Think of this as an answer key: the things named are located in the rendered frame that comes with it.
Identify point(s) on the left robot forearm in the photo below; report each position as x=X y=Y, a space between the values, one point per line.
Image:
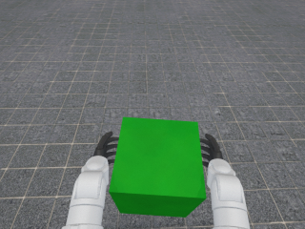
x=88 y=195

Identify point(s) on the right robot hand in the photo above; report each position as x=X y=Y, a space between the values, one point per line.
x=214 y=150

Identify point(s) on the left robot hand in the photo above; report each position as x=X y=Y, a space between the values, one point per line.
x=103 y=147

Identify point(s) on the right robot forearm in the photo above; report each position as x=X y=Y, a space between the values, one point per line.
x=227 y=196

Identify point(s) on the carton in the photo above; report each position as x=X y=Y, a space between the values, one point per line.
x=158 y=168

